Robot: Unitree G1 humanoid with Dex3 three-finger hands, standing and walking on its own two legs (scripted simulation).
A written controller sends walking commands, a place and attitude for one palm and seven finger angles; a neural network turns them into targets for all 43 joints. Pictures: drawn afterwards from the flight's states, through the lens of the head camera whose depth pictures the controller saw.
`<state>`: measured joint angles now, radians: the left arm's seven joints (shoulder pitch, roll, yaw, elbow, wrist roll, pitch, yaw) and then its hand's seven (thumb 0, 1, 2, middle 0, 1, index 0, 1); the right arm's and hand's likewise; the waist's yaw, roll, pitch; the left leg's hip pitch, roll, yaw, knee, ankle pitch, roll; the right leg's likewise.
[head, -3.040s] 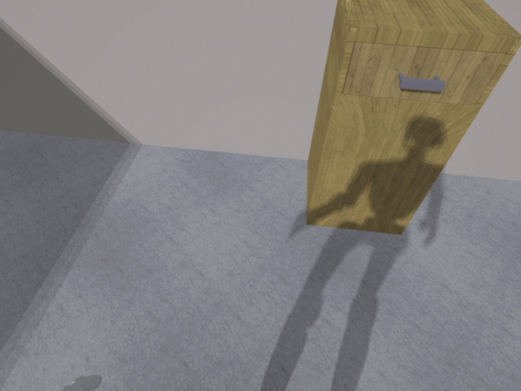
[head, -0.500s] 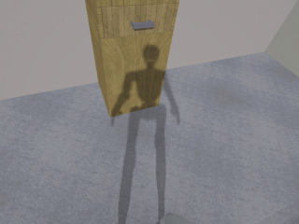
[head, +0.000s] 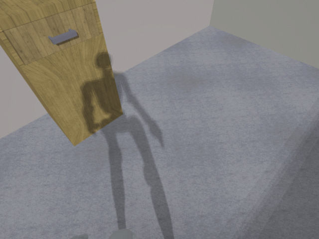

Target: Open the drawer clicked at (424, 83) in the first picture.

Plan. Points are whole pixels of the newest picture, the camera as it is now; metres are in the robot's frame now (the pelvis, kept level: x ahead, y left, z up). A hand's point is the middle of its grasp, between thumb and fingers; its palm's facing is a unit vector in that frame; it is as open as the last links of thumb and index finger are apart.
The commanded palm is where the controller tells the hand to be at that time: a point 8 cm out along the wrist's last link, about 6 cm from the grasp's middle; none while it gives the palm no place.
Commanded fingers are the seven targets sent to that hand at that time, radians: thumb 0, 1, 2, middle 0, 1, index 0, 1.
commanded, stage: walk to a spot facing it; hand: left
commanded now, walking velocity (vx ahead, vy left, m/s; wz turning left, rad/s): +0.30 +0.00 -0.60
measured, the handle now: (62, 35) +0.97 +0.50 +0.02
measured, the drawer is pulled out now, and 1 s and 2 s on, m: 0.00 0.00 0.00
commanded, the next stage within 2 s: turn to face it in 1.58 s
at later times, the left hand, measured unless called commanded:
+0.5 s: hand (93, 202) +0.25 +0.23 -0.17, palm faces -0.26 -0.95 -0.17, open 7.4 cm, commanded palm none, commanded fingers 0.00 0.90 0.90 -0.20 -0.30 -0.20 -0.30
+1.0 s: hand (156, 140) +0.49 +0.03 -0.16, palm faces -0.51 -0.83 -0.23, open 7.2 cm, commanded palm none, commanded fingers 0.00 0.90 0.90 -0.20 -0.30 -0.20 -0.30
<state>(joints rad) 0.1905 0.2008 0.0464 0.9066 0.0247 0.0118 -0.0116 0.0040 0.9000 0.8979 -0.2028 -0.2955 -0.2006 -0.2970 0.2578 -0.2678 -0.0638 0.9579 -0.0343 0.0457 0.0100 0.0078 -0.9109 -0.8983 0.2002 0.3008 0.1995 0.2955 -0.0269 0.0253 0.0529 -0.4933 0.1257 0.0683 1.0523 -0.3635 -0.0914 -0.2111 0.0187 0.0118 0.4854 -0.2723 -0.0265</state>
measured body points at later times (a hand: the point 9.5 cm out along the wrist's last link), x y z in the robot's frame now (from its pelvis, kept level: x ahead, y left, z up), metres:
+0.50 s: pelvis +0.14 +0.05 +0.01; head +0.16 +0.07 +0.46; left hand +0.27 +0.28 -0.15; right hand +0.06 -0.17 -0.13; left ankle +0.11 +0.15 -0.74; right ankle +0.12 -0.10 -0.64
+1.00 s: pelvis +0.31 -0.09 +0.00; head +0.33 -0.10 +0.45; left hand +0.51 +0.08 -0.14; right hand +0.23 -0.31 -0.15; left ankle +0.43 +0.04 -0.66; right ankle +0.28 -0.15 -0.74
